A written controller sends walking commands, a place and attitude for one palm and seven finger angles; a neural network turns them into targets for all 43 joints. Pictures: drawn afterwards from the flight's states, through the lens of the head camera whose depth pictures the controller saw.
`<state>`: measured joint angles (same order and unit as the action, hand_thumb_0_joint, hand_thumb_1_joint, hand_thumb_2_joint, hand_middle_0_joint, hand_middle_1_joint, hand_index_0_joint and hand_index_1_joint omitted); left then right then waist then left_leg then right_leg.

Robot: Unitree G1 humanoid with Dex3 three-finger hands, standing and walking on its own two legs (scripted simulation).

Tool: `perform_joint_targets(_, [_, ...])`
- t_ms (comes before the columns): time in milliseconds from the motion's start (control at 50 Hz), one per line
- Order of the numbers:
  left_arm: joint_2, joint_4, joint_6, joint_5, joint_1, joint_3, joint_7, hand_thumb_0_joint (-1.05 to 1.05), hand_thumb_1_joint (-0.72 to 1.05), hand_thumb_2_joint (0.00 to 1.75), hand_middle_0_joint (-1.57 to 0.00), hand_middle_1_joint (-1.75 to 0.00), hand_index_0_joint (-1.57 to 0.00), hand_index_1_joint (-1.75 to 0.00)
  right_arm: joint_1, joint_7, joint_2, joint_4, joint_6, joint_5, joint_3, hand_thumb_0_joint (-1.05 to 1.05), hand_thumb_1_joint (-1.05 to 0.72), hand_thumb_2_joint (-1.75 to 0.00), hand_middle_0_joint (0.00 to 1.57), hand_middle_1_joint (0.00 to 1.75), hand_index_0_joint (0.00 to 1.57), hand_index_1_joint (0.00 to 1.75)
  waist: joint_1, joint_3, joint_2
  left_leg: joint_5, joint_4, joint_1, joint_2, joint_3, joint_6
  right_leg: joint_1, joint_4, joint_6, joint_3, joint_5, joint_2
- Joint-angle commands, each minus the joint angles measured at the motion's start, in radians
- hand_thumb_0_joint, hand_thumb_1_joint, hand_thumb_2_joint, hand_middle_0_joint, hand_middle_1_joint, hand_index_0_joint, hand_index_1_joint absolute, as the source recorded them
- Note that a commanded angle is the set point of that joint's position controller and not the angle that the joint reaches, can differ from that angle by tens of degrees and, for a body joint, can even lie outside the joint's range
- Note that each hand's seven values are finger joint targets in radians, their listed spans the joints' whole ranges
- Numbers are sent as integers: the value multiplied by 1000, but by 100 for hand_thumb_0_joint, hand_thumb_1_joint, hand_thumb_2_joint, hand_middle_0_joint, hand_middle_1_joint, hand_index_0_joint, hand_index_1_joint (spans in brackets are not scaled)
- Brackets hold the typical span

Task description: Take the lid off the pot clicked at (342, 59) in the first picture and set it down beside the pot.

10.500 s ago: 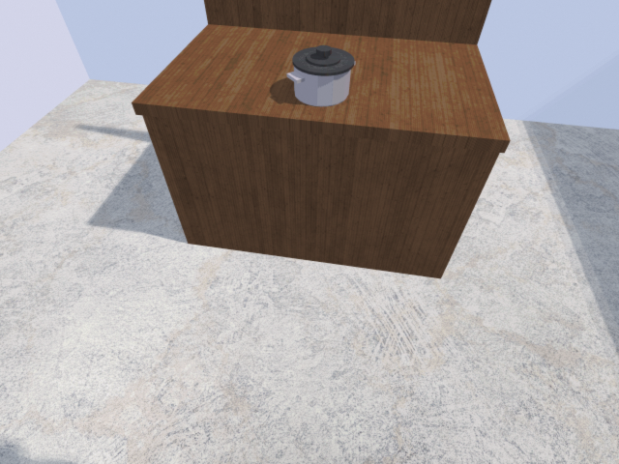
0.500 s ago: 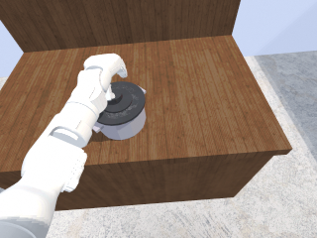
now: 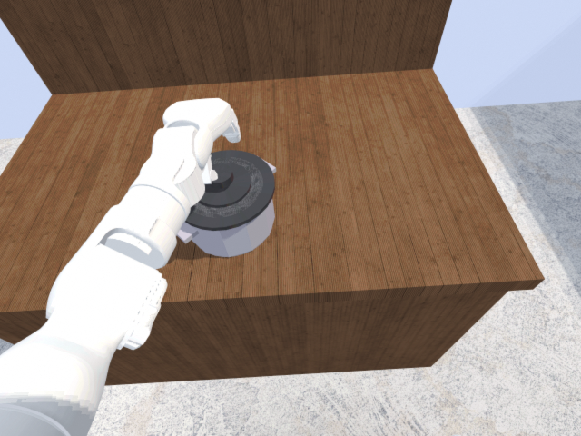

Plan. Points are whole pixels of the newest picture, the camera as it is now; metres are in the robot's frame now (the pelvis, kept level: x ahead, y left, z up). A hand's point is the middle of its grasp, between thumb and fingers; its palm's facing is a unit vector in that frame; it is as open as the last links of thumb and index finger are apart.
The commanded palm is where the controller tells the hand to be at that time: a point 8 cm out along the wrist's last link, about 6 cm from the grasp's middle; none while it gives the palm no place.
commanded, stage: move the open hand above the knob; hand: left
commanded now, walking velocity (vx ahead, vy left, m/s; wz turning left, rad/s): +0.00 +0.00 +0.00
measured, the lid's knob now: (220, 176) +0.52 +0.11 +0.04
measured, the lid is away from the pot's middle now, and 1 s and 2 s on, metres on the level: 0.00 0.00 0.00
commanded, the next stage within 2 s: lower the open fingers around the knob in 0.14 s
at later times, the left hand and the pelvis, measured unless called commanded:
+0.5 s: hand (213, 164) +0.48 +0.10 +0.11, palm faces -0.33 -0.03 -0.94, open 10.1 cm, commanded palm +0.48 +0.10 +0.16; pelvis +0.00 +0.00 +0.00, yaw +0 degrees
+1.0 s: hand (212, 176) +0.49 +0.11 +0.07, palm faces -0.35 -0.03 -0.94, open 10.1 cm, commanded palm +0.49 +0.11 +0.13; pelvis +0.00 +0.00 +0.00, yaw -1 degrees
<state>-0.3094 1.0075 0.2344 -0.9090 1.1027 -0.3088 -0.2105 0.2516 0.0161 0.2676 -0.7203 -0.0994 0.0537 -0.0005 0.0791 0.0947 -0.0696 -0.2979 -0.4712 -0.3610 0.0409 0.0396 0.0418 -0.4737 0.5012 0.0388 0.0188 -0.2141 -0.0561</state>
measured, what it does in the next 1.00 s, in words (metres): stands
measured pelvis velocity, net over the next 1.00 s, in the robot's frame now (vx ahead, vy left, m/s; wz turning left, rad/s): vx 0.00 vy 0.00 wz -0.01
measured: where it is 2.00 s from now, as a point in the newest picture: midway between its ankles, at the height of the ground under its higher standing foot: outside the picture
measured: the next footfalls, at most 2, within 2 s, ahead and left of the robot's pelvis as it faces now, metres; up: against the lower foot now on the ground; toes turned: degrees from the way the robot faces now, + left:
none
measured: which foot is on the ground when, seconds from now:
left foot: down 0.00-1.00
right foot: down 0.00-1.00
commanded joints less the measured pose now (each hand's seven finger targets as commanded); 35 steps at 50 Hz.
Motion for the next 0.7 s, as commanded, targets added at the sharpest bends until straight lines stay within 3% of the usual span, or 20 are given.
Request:
perform_joint_targets(0, [-169, -166, 5, -13, 555, 58, 45, 0, -28, 139, -83, -8, -83, -8, 20, 2, 125, 82, 19, -4, -36, 0, -90, -90, 20, 30, 20, 30, 31, 395, 98, 445, 14, 165, -21, -31, 2, 199, 16, -67, -63, 373, 54])
perform_joint_targets(40, [-161, -178, 8, -12, 572, 52, 49, 0, -28, 139, -83, -8, -83, -8, 15, 4, 120, 87, 20, -3, -35, 0, -90, -90, 20, 30, 20, 30, 30, 404, 92, 438, 14, 170, -19, -33, 2, 203, 19, -67, -64, 371, 54])
perform_joint_targets(80, [-219, -196, 3, -15, 571, 105, 57, 0, -28, 139, -83, -8, -83, -8, 16, 7, 120, 92, 26, -9, -35, 0, -90, -90, 20, 30, 20, 30, 16, 432, 95, 455, 10, 168, -17, -33, 4, 236, 19, -68, -57, 396, 51])
perform_joint_targets(140, [-223, -109, 34, -31, 520, 101, 62, 0, -28, 139, -83, -8, -83, -8, 13, 14, 122, 88, 15, -2, -27, 0, -90, -90, 20, 30, 20, 30, 21, 374, 149, 389, 27, 98, -15, -11, 8, 252, 14, -65, -56, 396, 51])
perform_joint_targets(160, [-200, -132, 38, -29, 539, 78, 59, 0, -28, 139, -83, -8, -83, -8, 5, 12, 120, 97, 17, -1, -25, 0, -90, -90, 20, 30, 20, 30, 21, 384, 132, 377, 30, 102, -13, -13, 7, 252, 13, -64, -56, 389, 50])
perform_joint_targets(220, [-203, -153, 28, -23, 553, 81, 44, 0, -28, 139, -83, -8, -83, -8, 7, 17, 118, 103, 21, -4, -30, 0, -90, -90, 20, 30, 20, 30, 25, 421, 128, 405, 22, 130, -11, -14, 14, 266, 13, -63, -52, 411, 49])
perform_joint_targets(240, [-234, -153, 26, -27, 542, 104, 41, 0, -28, 139, -83, -8, -83, -8, 11, 17, 121, 104, 21, -4, -30, 0, -90, -90, 20, 30, 20, 30, 21, 426, 125, 405, 21, 130, -13, -14, 14, 272, 13, -63, -50, 411, 48])
perform_joint_targets(280, [-181, -153, 15, -23, 527, 65, 26, 0, -28, 139, -83, -8, -83, -8, 15, 16, 120, 107, 17, -3, -32, 0, -90, -90, 20, 30, 20, 30, 31, 418, 124, 440, 14, 134, -14, -15, 14, 256, 11, -63, -52, 426, 48])
perform_joint_targets(340, [-155, -138, 2, -16, 512, 47, 18, 0, -28, 139, -83, -8, -83, -8, 18, 15, 123, 99, 13, -2, -34, 0, -90, -90, 20, 30, 20, 30, 37, 396, 122, 417, 10, 144, -15, -15, 12, 223, 9, -62, -57, 392, 53])
perform_joint_targets(400, [-217, -220, -35, -8, 549, 93, 30, 0, -28, 139, -83, -8, -83, -8, 24, 23, 118, 107, 22, -7, -37, 0, -90, -90, 20, 30, 20, 30, 30, 461, 110, 418, 9, 162, -11, -15, 18, 269, 7, -61, -46, 417, 50])
perform_joint_targets(420, [-233, -194, -35, -19, 523, 106, 39, 0, -28, 139, -83, -8, -83, -8, 30, 25, 116, 99, 22, -7, -37, 0, -90, -90, 20, 30, 20, 30, 25, 447, 100, 418, 9, 148, -10, -10, 18, 271, 6, -63, -45, 423, 50])
perform_joint_targets(460, [-175, -113, -16, -27, 490, 59, 49, 0, -28, 139, -83, -8, -83, -8, 29, 25, 121, 87, 14, 1, -32, 0, -90, -90, 20, 30, 20, 30, 40, 358, 140, 358, 20, 95, -13, -6, 14, 228, -1, -63, -55, 382, 55])
perform_joint_targets(480, [-196, -119, -18, -21, 503, 84, 57, 0, -28, 139, -83, -8, -83, -8, 34, 26, 126, 81, 14, 1, -35, 0, -90, -90, 20, 30, 20, 30, 38, 358, 139, 353, 19, 89, -14, -6, 14, 230, -1, -65, -55, 379, 54])
perform_joint_targets(500, [-210, -131, -20, -21, 519, 89, 62, 0, -28, 139, -83, -8, -83, -8, 32, 28, 128, 85, 15, 2, -34, 0, -90, -90, 20, 30, 20, 30, 40, 383, 135, 349, 20, 94, -13, -6, 14, 241, 4, -64, -52, 378, 55])
perform_joint_targets(520, [-170, -172, -26, -18, 563, 53, 65, 0, -28, 139, -83, -8, -83, -8, 29, 28, 120, 88, 20, 1, -35, 0, -90, -90, 20, 30, 20, 30, 47, 409, 95, 363, 18, 122, -12, -11, 12, 228, 7, -65, -53, 378, 53])
perform_joint_targets(560, [-186, -212, -40, -24, 571, 70, 78, 0, -28, 139, -83, -8, -83, -8, 42, 25, 114, 85, 32, -6, -41, 0, -90, -90, 20, 30, 20, 30, 39, 473, 38, 448, -1, 190, -18, -25, 9, 222, 17, -67, -51, 404, 53])
perform_joint_targets(600, [-202, -103, -28, -29, 492, 90, 82, 0, -28, 139, -83, -8, -83, -8, 50, 26, 123, 71, 22, -5, -40, 0, -90, -90, 20, 30, 20, 30, 43, 415, 101, 414, 0, 134, -18, -16, 10, 216, 11, -66, -55, 395, 58])
perform_joint_targets(640, [-191, -75, -10, -23, 500, 82, 90, 0, -28, 139, -83, -8, -83, -8, 50, 27, 129, 66, 19, -1, -37, 0, -90, -90, 20, 30, 20, 30, 50, 367, 133, 347, 12, 81, -17, -5, 12, 210, 6, -63, -57, 372, 58])
perform_joint_targets(680, [-240, -129, -24, -18, 522, 121, 93, 0, -28, 139, -83, -8, -83, -8, 45, 31, 129, 79, 25, -5, -40, 0, -90, -90, 20, 30, 20, 30, 38, 439, 112, 364, 4, 95, -11, -5, 16, 257, 10, -65, -43, 403, 53])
